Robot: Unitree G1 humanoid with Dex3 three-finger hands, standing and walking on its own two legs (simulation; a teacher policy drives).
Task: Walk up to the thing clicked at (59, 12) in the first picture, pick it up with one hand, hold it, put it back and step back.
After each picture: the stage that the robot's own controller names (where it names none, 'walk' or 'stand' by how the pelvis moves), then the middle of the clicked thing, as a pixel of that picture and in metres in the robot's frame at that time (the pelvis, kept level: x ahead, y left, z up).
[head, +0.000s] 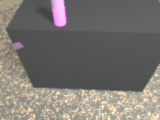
stand; (57, 4) +0.86 +0.14 +0.04
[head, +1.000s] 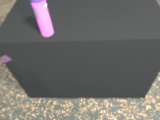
walk; (42, 14) +0.75 +0.24 +0.05
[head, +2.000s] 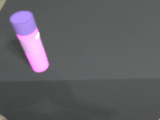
stand; (32, 45) +0.47 +0.21 +0.07
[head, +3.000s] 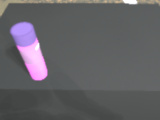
stand; (32, 55) +0.45 +0.21 +0.04
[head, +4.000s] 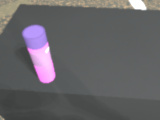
stand; (41, 57) +0.44 +0.18 +0.04
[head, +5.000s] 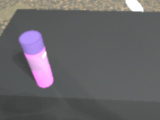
stand; (38, 62) +0.43 +0.19 +0.04
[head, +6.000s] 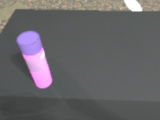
stand; (37, 63) +0.43 +0.19 +0.04
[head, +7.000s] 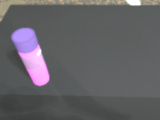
rise first; (33, 60) +0.42 +0.20 +0.04
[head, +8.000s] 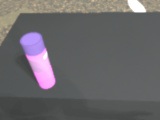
rise first; (40, 63) +0.42 +0.20 +0.04
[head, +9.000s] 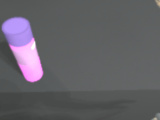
go down; (26, 54) +0.43 +0.18 +0.06
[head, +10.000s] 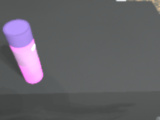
go down; (26, 56) +0.43 +0.19 +0.06
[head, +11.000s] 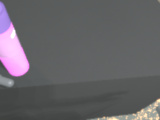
close in; (6, 45) +0.43 +0.21 +0.10
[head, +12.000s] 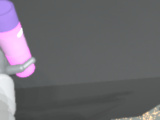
close; (14, 44) +0.43 +0.20 +0.10
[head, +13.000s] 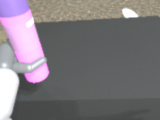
lift; (24, 40) +0.34 +0.17 +0.26
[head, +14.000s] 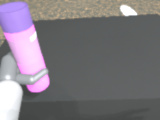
hold; (27, 52) +0.33 +0.17 +0.22
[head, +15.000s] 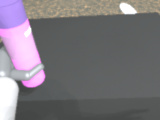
hold; (21, 47) +0.33 +0.17 +0.23
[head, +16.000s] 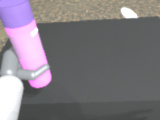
hold; (28, 48) +0.34 +0.16 +0.23
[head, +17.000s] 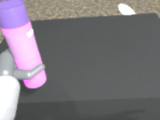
crouch; (24, 49) +0.35 +0.17 +0.21
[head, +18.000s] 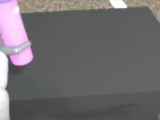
lower; (10, 26) +0.44 +0.21 +0.21
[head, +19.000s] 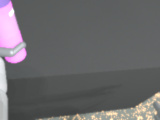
lower; (4, 26) +0.48 +0.20 +0.12
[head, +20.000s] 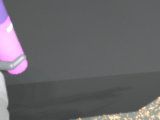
lower; (4, 40) +0.44 +0.21 +0.11
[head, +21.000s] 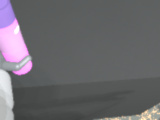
lower; (10, 41) +0.44 +0.20 +0.11
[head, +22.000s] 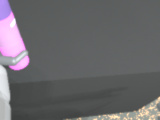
lower; (7, 36) +0.45 +0.20 +0.11
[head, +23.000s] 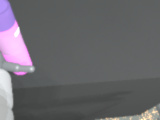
open; (10, 43) +0.43 +0.20 +0.10
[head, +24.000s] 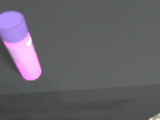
sink last; (22, 51) +0.42 +0.19 +0.09
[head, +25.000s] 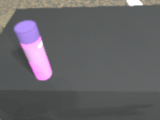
stand; (35, 53) +0.45 +0.21 +0.08
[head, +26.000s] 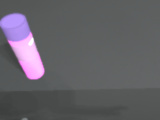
stand; (26, 51) +0.43 +0.21 +0.09
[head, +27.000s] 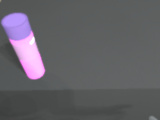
stand; (27, 50) +0.44 +0.20 +0.10
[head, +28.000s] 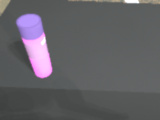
stand; (37, 50) +0.44 +0.19 +0.08
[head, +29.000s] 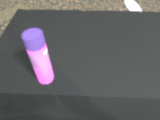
stand; (40, 59) +0.45 +0.19 +0.04
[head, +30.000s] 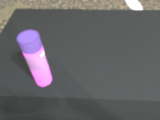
stand; (37, 61) +0.43 +0.19 +0.04
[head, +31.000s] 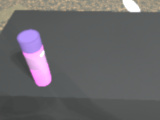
stand; (37, 61) +0.44 +0.19 +0.04
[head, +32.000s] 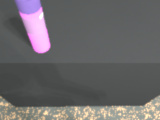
walk; (35, 25) +0.52 +0.18 +0.06
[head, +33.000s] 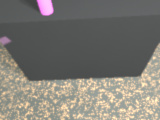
walk; out of the picture +0.83 +0.25 +0.06
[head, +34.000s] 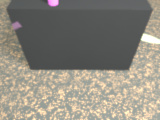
stand; out of the picture +1.10 +0.20 +0.05
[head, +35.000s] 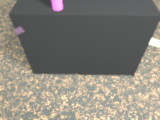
stand; out of the picture +1.04 +0.18 +0.04
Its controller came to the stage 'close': yes
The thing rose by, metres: 0.20
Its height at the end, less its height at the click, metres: +0.00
